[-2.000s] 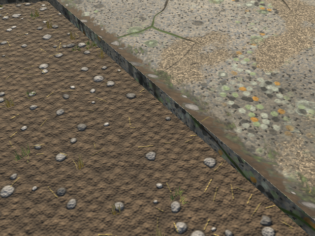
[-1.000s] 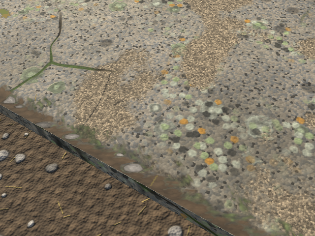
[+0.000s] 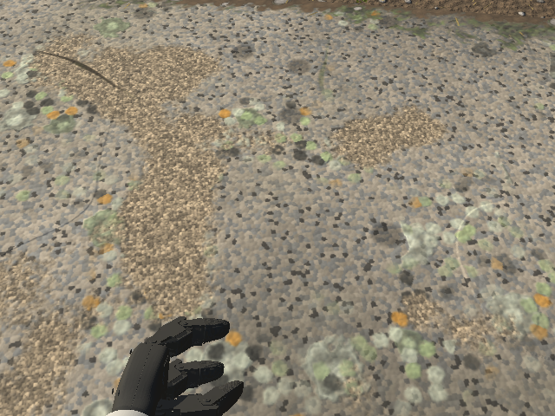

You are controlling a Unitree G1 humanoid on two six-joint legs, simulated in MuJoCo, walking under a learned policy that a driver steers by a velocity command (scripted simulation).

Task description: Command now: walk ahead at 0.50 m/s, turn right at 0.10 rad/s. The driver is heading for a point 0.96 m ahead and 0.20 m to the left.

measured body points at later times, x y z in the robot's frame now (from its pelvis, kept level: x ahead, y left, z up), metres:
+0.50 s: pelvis +0.28 -0.01 +0.09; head +0.29 -0.02 +0.54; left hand +0.22 +0.21 -0.05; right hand +0.53 -0.21 +0.02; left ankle +0.48 +0.13 -0.58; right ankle +0.12 -0.07 -0.64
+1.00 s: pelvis +0.59 +0.02 +0.09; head +0.62 +0.03 +0.54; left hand +0.78 +0.30 +0.03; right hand +0.69 -0.24 -0.03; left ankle +0.50 +0.10 -0.65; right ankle +0.80 -0.08 -0.62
